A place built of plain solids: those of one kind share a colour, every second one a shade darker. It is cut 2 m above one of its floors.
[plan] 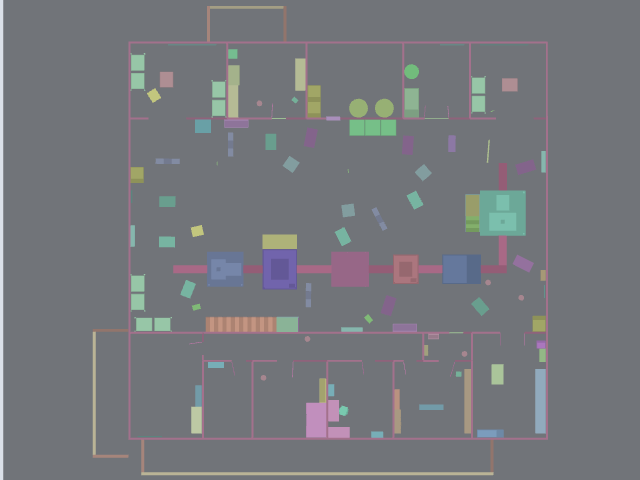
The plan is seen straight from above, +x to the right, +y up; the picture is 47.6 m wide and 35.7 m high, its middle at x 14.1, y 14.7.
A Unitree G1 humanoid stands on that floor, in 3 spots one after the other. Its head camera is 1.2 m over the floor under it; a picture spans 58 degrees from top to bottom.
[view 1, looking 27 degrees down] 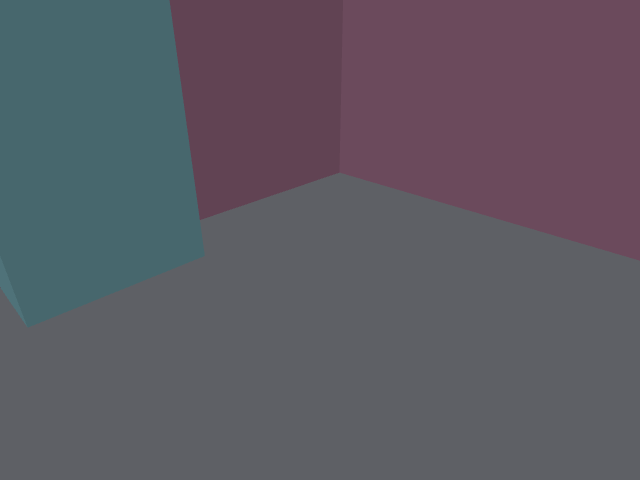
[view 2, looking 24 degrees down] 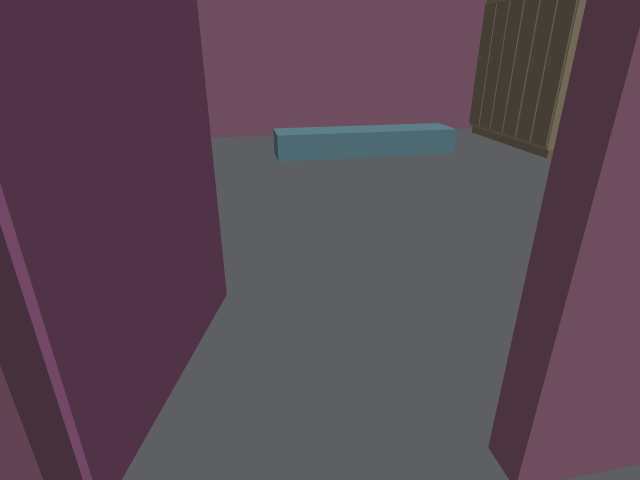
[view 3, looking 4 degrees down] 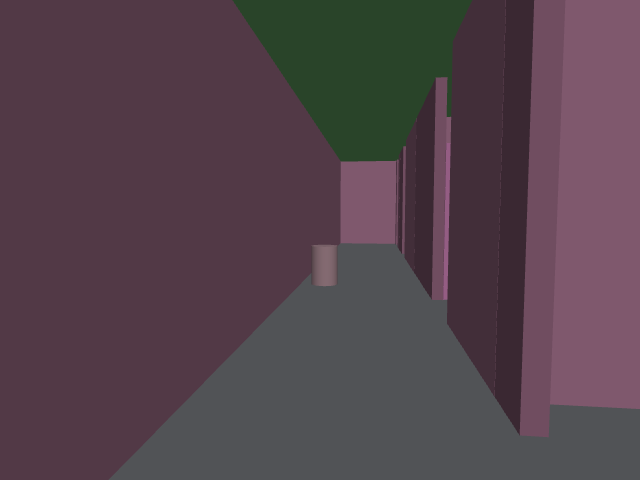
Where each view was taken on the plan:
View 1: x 17.13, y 2.89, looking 134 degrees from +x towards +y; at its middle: ground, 2.64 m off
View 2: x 23.67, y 6.53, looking -101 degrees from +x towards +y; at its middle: ground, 2.95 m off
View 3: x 6.25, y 6.57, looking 7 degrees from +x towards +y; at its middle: wall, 9.54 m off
